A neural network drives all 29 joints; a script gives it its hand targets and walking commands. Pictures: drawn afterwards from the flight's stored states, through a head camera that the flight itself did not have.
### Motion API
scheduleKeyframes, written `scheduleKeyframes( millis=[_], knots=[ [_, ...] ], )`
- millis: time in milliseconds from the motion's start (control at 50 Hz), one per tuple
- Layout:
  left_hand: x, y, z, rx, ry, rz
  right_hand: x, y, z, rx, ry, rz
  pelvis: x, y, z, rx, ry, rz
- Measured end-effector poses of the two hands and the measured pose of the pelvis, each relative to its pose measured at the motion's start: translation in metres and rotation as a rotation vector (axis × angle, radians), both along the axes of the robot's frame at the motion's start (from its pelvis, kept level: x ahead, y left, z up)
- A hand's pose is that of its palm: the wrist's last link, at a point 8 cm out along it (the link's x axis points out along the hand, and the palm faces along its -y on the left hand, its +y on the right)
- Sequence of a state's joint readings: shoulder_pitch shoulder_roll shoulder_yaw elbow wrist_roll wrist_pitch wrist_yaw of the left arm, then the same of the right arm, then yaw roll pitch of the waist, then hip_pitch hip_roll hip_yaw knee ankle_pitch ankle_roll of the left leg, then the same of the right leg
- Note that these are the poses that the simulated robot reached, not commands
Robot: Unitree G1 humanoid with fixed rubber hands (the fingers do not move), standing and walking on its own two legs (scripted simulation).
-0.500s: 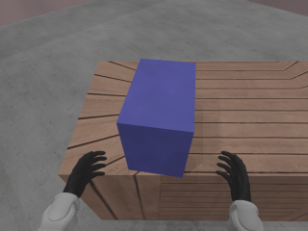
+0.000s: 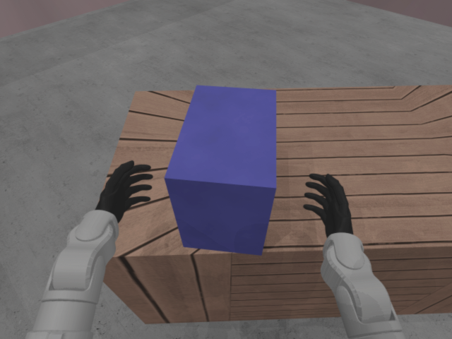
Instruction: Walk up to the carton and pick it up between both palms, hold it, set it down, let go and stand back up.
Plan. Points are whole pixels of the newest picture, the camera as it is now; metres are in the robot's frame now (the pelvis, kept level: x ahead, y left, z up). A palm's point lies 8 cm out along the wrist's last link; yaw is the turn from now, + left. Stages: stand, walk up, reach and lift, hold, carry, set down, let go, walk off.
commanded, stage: reach and lift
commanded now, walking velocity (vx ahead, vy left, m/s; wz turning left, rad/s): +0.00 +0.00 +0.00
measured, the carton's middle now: (228, 170) +0.47 +0.02 +0.00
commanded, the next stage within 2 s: none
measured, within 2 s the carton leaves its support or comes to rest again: neither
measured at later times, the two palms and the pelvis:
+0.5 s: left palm (125, 151) +0.40 +0.20 +0.14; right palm (333, 176) +0.35 -0.15 +0.13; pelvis +0.00 +0.00 +0.00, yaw +0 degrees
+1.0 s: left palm (133, 137) +0.44 +0.19 +0.14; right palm (324, 157) +0.39 -0.15 +0.13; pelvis +0.00 +0.00 +0.00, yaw +0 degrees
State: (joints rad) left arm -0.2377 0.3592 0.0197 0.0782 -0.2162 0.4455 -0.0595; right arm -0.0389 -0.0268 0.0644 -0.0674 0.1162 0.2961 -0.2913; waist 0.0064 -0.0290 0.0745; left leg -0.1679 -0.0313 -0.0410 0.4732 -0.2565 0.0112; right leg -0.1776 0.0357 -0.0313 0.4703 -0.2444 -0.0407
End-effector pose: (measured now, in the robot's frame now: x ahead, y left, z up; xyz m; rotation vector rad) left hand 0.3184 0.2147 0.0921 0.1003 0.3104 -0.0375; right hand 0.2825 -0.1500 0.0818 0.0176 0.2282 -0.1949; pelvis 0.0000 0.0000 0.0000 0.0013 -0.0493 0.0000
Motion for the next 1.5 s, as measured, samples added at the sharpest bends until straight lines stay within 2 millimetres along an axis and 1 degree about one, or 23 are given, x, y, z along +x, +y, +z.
scheduleKeyframes(
  millis=[60,160,220,280,380,500,560,660,740,780,820,860,920,1100,1140,1220,1260,1420,1500],
  knots=[
    [0.011,-0.003,0.007,-0.008,-0.003,-0.003,0.01,0.004,0.013,-0.002,-0.03,0.012,-0.001,0.0,0.0,0.0,-0.001,0.0],
    [0.034,-0.015,0.03,-0.011,-0.061,-0.028,0.031,0.009,0.037,-0.01,-0.089,0.032,-0.002,0.0,0.0,0.0,-0.002,0.0],
    [0.051,-0.018,0.036,0.012,-0.033,-0.021,0.046,0.011,0.039,-0.024,-0.056,0.034,-0.002,0.0,0.0,0.0,-0.002,0.0],
    [0.062,-0.02,0.041,0.016,-0.013,-0.018,0.054,0.009,0.038,-0.021,-0.033,0.023,0.0,0.001,0.0,-0.001,0.003,0.0],
    [0.07,-0.018,0.051,0.006,-0.036,-0.011,0.057,0.002,0.04,-0.015,-0.042,-0.016,0.004,0.002,0.001,-0.003,0.008,0.0],
    [0.078,-0.018,0.052,-0.004,-0.017,-0.003,0.063,0.0,0.047,-0.01,-0.053,-0.013,0.003,0.003,0.001,-0.004,0.01,0.0],
    [0.081,-0.02,0.055,-0.015,-0.014,-0.002,0.068,0.001,0.055,-0.013,-0.072,-0.006,0.002,0.003,0.001,-0.004,0.009,0.0],
    [0.096,-0.022,0.057,-0.044,0.036,0.024,0.084,0.008,0.071,-0.029,-0.079,0.014,0.0,0.003,0.001,-0.004,0.006,0.0],
    [0.106,-0.026,0.07,-0.031,-0.002,0.021,0.096,0.012,0.085,-0.038,-0.102,0.02,0.0,0.003,0.001,-0.004,0.006,0.0],
    [0.109,-0.027,0.077,-0.013,-0.031,0.022,0.1,0.012,0.086,-0.042,-0.101,0.018,0.0,0.003,0.001,-0.004,0.007,0.0],
    [0.113,-0.026,0.079,0.0,-0.03,0.031,0.105,0.012,0.077,-0.051,-0.056,0.016,0.0,0.003,0.001,-0.004,0.007,0.0],
    [0.117,-0.024,0.075,0.001,-0.008,0.042,0.107,0.01,0.065,-0.059,-0.003,0.011,0.0,0.003,0.001,-0.004,0.008,0.0],
    [0.119,-0.022,0.062,-0.018,0.018,0.048,0.105,0.008,0.052,-0.057,0.027,0.0,0.001,0.004,0.001,-0.005,0.01,0.0],
    [0.119,-0.024,0.027,-0.014,0.019,0.049,0.109,0.005,0.037,-0.04,-0.009,-0.007,0.002,0.004,0.001,-0.005,0.055,0.0],
    [0.119,-0.025,0.018,-0.004,0.022,0.047,0.109,0.005,0.028,-0.035,0.007,-0.005,0.002,0.004,0.001,-0.005,0.068,0.0],
    [0.117,-0.027,-0.005,-0.015,0.045,0.049,0.106,0.01,0.001,-0.02,0.071,0.001,0.004,0.004,0.001,-0.005,0.107,0.0],
    [0.117,-0.029,-0.014,-0.028,0.043,0.049,0.106,0.014,-0.007,-0.008,0.074,0.005,0.005,0.004,0.001,-0.005,0.137,0.0],
    [0.119,-0.039,-0.044,-0.016,0.043,0.014,0.114,0.024,-0.022,0.008,0.024,0.007,0.009,0.006,-0.001,-0.008,0.235,-0.001],
    [0.122,-0.041,-0.055,-0.006,0.033,-0.003,0.117,0.025,-0.032,-0.002,0.023,0.004,0.011,0.009,-0.002,-0.011,0.267,-0.002]
  ],
)
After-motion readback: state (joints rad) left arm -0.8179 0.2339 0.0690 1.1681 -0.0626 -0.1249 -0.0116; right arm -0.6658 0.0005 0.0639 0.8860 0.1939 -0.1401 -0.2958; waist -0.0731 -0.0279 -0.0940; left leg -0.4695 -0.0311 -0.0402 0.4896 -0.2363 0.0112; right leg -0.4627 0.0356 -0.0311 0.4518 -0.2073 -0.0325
